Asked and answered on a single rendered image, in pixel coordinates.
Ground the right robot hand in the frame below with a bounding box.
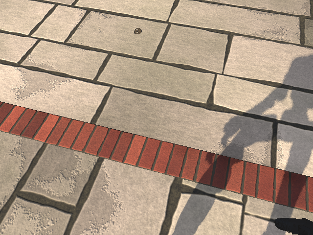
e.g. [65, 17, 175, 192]
[274, 217, 313, 235]

